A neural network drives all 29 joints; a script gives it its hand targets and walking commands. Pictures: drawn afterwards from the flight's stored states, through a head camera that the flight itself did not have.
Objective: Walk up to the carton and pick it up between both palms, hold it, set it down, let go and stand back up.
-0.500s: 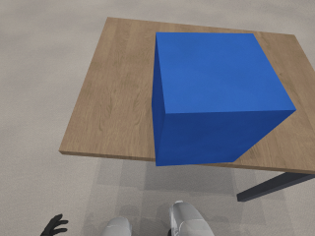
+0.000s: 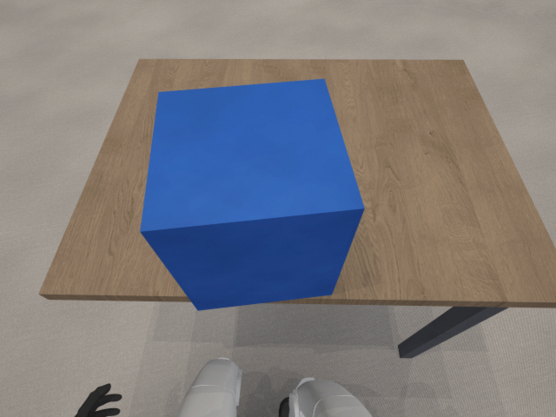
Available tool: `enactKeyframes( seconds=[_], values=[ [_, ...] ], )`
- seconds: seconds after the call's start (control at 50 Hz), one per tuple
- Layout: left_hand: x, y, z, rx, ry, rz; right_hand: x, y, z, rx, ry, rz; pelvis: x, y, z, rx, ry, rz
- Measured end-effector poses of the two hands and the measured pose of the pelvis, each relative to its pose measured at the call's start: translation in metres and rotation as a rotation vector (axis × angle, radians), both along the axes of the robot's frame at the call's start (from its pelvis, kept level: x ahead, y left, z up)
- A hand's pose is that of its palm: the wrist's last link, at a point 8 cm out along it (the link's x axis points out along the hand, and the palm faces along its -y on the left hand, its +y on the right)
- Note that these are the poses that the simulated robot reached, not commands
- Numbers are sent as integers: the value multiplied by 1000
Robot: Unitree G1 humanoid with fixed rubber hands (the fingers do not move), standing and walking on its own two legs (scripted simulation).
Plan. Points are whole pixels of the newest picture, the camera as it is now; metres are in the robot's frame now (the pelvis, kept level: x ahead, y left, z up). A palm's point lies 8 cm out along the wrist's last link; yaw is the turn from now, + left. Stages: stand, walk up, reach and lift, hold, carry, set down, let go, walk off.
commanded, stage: walk up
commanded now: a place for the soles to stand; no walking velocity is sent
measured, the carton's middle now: (255, 205) +0.37 +0.05 +0.07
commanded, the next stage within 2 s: none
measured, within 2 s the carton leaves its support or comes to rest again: neither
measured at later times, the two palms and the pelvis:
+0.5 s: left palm out of the picture +0.08 +0.36 -0.14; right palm out of the picture +0.05 -0.24 -0.10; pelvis -0.01 +0.08 -0.01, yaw +1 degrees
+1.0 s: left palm out of the picture +0.05 +0.34 -0.13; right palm out of the picture +0.06 -0.25 -0.11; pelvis +0.00 +0.05 +0.00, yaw +1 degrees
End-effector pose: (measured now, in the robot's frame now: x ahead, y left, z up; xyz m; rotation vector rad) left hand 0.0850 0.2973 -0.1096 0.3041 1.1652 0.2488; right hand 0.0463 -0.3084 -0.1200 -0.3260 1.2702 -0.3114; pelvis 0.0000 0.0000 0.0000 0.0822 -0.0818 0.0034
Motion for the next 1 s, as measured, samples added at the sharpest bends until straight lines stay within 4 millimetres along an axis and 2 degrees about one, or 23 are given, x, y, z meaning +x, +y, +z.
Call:
enactKeyframes(
  seconds=[0.1, 0.2, 0.34, 0.44, 0.56, 0.64, 0.74, 0.84, 1.0],
  values=[
    [-2, 1, -5, -13, -5, 1, -1, 1, 3, -13, -5, 3, -2, 2, -2, -14, -5, 1],
    [-5, 11, -10, -26, -9, 2, -3, 11, 6, -25, -8, 4, -5, 14, -3, -29, -8, 2],
    [-6, 37, -19, -54, -14, 4, -3, 38, 13, -50, -13, 10, -7, 43, -5, -70, -1, 3],
    [-3, 59, -34, -88, -17, 6, -1, 63, 17, -81, -39, 43, -8, 69, -11, -98, -9, 5],
    [-12, 73, -37, -106, 10, 33, 3, 76, 29, -98, -67, 52, -8, 83, -7, -116, -11, 2],
    [-23, 73, -40, -107, 45, 51, 7, 76, 29, -90, -84, 54, -7, 82, -7, -115, -9, 1],
    [-33, 64, -39, -93, 76, 64, 10, 66, 23, -67, -92, 60, -6, 70, -8, -99, -6, 0],
    [-37, 51, -30, -65, 70, 46, 14, 56, 14, -20, -91, 57, -5, 55, -7, -91, -6, 8],
    [-30, 46, -19, -44, 50, 22, 19, 56, 9, 23, -103, 60, -3, 49, -4, -81, 4, 10]
  ],
)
